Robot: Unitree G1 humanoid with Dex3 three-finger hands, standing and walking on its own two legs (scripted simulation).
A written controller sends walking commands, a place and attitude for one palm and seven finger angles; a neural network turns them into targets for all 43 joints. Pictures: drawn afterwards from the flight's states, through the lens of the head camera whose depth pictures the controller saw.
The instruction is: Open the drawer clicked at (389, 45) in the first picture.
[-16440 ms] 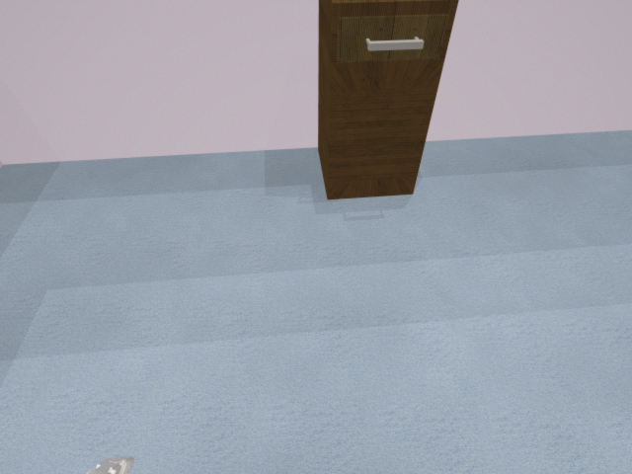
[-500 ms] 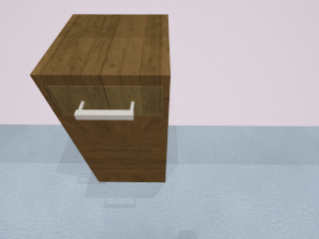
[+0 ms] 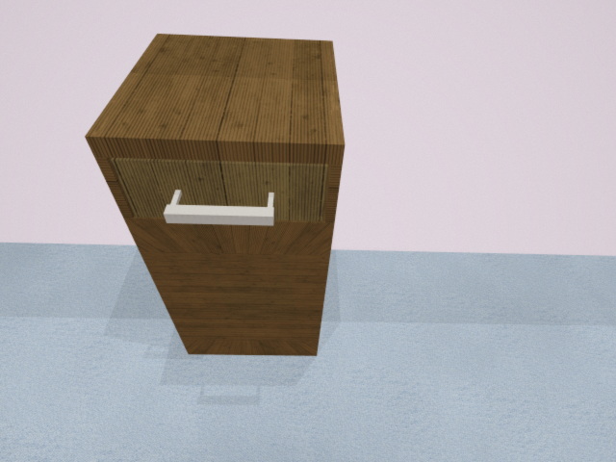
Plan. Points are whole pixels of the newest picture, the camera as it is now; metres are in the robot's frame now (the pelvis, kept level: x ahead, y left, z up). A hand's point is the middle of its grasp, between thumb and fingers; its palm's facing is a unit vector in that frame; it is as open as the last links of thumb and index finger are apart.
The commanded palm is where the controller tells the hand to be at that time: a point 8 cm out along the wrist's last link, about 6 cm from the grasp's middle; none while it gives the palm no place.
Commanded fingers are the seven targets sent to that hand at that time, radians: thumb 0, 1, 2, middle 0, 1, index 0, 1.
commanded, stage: come to a stop and stand still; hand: left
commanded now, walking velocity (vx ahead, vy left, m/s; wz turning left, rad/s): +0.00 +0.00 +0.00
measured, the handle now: (222, 206) +0.54 +0.19 -0.02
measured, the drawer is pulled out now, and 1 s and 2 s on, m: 0.00 0.00 0.00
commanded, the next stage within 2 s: look again from close up in 0.14 s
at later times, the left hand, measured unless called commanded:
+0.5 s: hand out of the picture +0.00 +0.16 -0.17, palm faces +0.02 -0.98 -0.17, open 7.4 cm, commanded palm none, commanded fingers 0.00 0.90 0.90 -0.20 -0.30 -0.20 -0.30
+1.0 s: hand (169, 409) +0.19 +0.19 -0.04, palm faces -0.02 -0.65 -0.76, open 7.5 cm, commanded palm +0.13 +0.21 -0.03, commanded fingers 0.00 0.64 0.79 -0.22 -0.47 -0.22 -0.47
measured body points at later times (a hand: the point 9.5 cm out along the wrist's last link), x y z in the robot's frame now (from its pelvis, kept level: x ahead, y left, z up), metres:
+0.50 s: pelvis +0.02 +0.00 +0.00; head +0.03 +0.01 +0.45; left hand +0.00 +0.22 -0.16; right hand +0.04 -0.23 -0.15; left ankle +0.04 +0.09 -0.73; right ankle -0.05 -0.12 -0.73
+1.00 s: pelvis +0.01 -0.02 -0.01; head +0.02 -0.06 +0.44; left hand +0.19 +0.22 +0.00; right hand +0.12 -0.26 -0.14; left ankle +0.04 +0.09 -0.73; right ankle -0.05 -0.12 -0.73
